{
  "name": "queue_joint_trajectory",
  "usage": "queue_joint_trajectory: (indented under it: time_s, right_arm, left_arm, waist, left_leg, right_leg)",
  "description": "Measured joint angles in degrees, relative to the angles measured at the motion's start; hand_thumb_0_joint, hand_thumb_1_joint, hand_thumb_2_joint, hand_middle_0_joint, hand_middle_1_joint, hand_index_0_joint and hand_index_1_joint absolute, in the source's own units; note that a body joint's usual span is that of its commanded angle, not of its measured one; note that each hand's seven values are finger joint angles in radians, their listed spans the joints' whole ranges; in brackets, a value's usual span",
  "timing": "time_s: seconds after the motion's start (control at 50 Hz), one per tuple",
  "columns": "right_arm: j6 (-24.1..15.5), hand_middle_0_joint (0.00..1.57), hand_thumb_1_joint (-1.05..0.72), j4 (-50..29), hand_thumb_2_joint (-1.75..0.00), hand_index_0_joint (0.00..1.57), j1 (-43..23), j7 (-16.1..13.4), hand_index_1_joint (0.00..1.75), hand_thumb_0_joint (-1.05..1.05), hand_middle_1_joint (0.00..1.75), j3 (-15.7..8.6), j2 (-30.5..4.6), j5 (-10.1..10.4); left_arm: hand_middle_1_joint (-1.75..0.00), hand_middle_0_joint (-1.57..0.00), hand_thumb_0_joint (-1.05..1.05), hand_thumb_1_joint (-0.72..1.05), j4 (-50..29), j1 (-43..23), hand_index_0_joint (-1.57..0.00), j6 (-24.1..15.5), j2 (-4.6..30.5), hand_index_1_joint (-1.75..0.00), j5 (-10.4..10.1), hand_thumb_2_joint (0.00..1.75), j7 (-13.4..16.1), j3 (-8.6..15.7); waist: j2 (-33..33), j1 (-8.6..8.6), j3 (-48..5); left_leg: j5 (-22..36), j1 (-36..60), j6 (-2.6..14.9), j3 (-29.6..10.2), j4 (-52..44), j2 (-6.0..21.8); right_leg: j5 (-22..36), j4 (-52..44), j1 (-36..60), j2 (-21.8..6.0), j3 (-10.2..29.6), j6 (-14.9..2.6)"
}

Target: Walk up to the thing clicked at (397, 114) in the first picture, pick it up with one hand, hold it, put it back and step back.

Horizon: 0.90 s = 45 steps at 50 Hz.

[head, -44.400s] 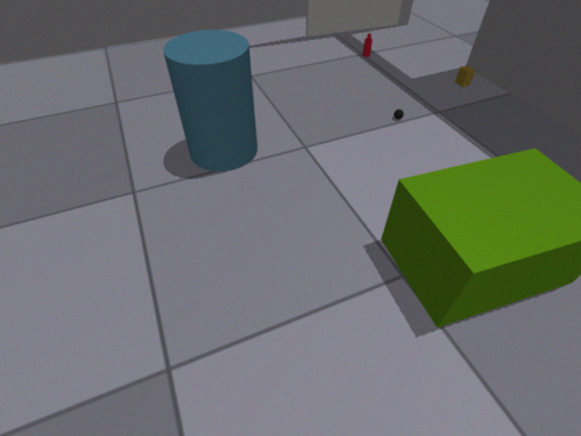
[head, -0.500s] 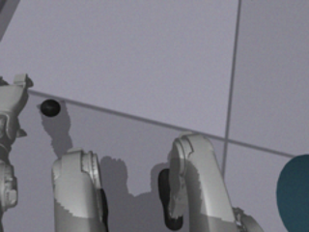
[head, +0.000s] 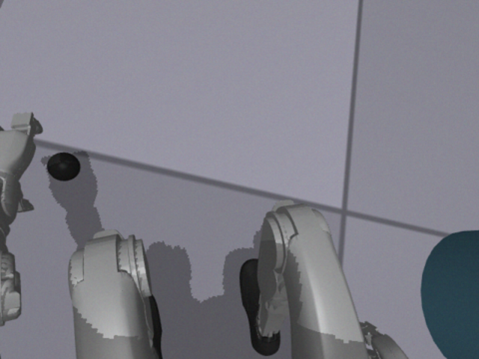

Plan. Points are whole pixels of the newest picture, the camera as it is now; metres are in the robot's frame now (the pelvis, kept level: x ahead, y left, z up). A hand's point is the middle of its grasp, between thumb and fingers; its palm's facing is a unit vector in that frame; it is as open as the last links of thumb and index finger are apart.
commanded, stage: approach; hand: left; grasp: from above
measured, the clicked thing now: (64, 166) +0.48 +0.27 -0.29
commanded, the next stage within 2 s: close in in 0.48 s
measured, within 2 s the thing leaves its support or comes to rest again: neither
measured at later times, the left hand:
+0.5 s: hand (61, 131) +0.51 +0.24 -0.18, palm faces -0.39 -0.05 -0.92, open 14.0 cm
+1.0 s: hand (51, 166) +0.46 +0.27 -0.23, palm faces -0.43 -0.08 -0.90, open 14.0 cm
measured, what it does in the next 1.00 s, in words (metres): stands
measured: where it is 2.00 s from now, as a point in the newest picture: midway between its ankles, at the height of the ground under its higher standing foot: (207, 339)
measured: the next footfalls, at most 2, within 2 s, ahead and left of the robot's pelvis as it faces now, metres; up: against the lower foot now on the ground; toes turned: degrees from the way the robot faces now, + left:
none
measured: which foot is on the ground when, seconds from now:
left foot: down 0.00-1.00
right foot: down 0.00-1.00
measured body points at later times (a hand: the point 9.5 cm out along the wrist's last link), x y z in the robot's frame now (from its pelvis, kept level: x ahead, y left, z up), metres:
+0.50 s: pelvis +0.00 +0.00 -0.01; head +0.26 +0.05 +0.36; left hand +0.52 +0.24 -0.13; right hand +0.01 -0.27 -0.10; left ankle +0.07 +0.12 -0.29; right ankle +0.10 -0.13 -0.29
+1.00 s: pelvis +0.00 +0.00 -0.02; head +0.25 +0.10 +0.34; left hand +0.47 +0.27 -0.18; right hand +0.07 -0.28 -0.09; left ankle +0.07 +0.12 -0.29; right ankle +0.10 -0.13 -0.29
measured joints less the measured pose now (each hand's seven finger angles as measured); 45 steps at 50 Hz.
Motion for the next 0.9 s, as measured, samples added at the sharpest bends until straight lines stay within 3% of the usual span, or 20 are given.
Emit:
queue_joint_trajectory:
  time_s: [0.14, 0.22, 0.34, 0.44, 0.56, 0.66, 0.76, 0.82, 0.9]
  right_arm:
    - [-0.55, 0.2, -0.91, 0.2, -0.9, 0.2, -0.09, 0.01, 0.3, 0.0, 0.3, 0.81, 0.08, -0.35]
    - [-1.3, 0.2, -0.91, 0.34, -0.9, 0.2, -0.39, -0.08, 0.3, 0.0, 0.3, 1.9, 0.16, -0.95]
    - [-1.87, 0.2, -0.91, -0.75, -0.9, 0.2, 0.09, 0.18, 0.3, 0.0, 0.3, 3.42, -0.06, -1.9]
    - [-1.5, 0.2, -0.91, -1.89, -0.9, 0.2, 1.63, 1.01, 0.3, 0.0, 0.3, 4.17, -0.72, -1.62]
    - [-0.4, 0.2, -0.91, -1.99, -0.9, 0.2, 2.68, 1.64, 0.3, 0.0, 0.3, 4.66, -1.04, -0.17]
    - [0.16, 0.2, -0.9, -1.87, -0.9, 0.2, 2.68, 1.69, 0.3, 0.0, 0.3, 4.51, -0.66, 0.0]
    - [-0.16, 0.2, -0.9, -1.27, -0.9, 0.21, 2.11, 1.52, 0.3, 0.0, 0.3, 4.11, -0.51, -0.64]
    - [-0.68, 0.2, -0.9, -0.92, -0.9, 0.21, 1.16, 1.3, 0.3, 0.0, 0.3, 3.84, -0.62, -1.27]
    - [-1.8, 0.2, -0.9, -0.76, -0.9, 0.2, -0.81, 1.36, 0.3, 0.0, 0.3, 4.13, -0.86, -2.35]
  left_arm:
    - [-1.05, -0.08, 0.0, -0.52, 2.13, -2.48, -0.09, 0.31, -0.41, -1.03, -0.22, 1.0, 0.17, -2.8]
    - [-1.06, -0.08, 0.0, -0.51, 5.65, -6.37, -0.09, 0.81, -0.68, -1.04, 0.4, 0.99, 1.38, -4.57]
    - [-1.07, -0.08, 0.0, -0.5, 8.94, -10.94, -0.1, 3.53, -0.32, -1.05, 2.6, 0.98, 4.17, -2.83]
    - [-1.07, -0.07, 0.0, -0.5, 8.84, -11.72, -0.09, 7.27, 0.36, -1.05, 1.51, 0.98, 4.43, -0.73]
    - [-1.07, -0.07, 0.0, -0.5, 7.15, -9.51, -0.09, 9.25, 1.35, -1.04, -3.06, 0.97, 0.07, 0.4]
    - [-1.07, -0.07, 0.0, -0.5, 4.71, -5.01, -0.09, 5.75, 2.61, -1.04, -5.11, 0.96, -4.49, 0.85]
    - [-1.07, -0.07, 0.0, -0.49, 2.88, -2.88, -0.1, -0.21, 3.08, -1.03, -3.67, 0.94, -4.52, -1.93]
    - [-1.06, -0.07, 0.0, -0.49, 2.81, -2.77, -0.1, -2.73, 3.15, -1.03, -1.37, 0.94, -1.47, -2.82]
    - [-1.04, -0.08, 0.0, -0.49, 7.38, -4.82, -0.1, -3.23, 3.27, -1.02, 2.07, 0.96, 3.53, -3.51]
  waist:
    - [-0.29, -0.61, 0.17]
    - [-0.71, -2.13, 0.48]
    - [-0.42, -5.5, 1.08]
    - [0.99, -7.03, 1.56]
    - [2.23, -6.11, 3.26]
    - [1.81, -4.33, 4.26]
    - [-0.18, -2.19, 4.2]
    - [-1.37, -1.81, 3.75]
    - [-2.56, -2.86, 2.95]
  left_leg:
    - [0.18, -0.41, -0.1, -0.07, 0.32, 0.0]
    - [0.25, -0.86, -0.21, -0.37, 0.8, 0.0]
    - [0.04, -1.84, -0.4, -1.08, 1.58, 0.13]
    - [-0.45, -2.16, -0.4, -1.28, 1.74, 0.52]
    - [-0.7, -1.26, -0.2, -1.39, 1.5, 0.96]
    - [-0.23, -0.81, -0.29, -1.53, 1.37, 0.65]
    - [0.22, -0.93, -0.45, -1.84, 1.95, 0.02]
    - [0.18, -1.24, -0.35, -2.08, 2.69, -0.22]
    - [-0.08, -1.75, -0.04, -2.31, 3.63, -0.38]
  right_leg:
    - [0.24, 0.36, -0.52, 0.06, -0.01, -0.07]
    - [0.43, 0.68, -0.93, 0.15, -0.24, -0.13]
    - [0.62, 0.99, -1.81, 0.41, -0.81, -0.23]
    - [0.62, 0.95, -2.44, 0.8, -0.96, -0.21]
    - [0.83, 0.51, -1.82, 1.23, -1.07, -0.03]
    - [1.01, 0.37, -1.06, 1.0, -1.21, -0.07]
    - [0.95, 0.87, -0.58, 0.54, -1.46, -0.09]
    - [0.76, 1.34, -0.44, 0.43, -1.62, 0.07]
    - [0.44, 1.86, -0.44, 0.43, -1.79, 0.37]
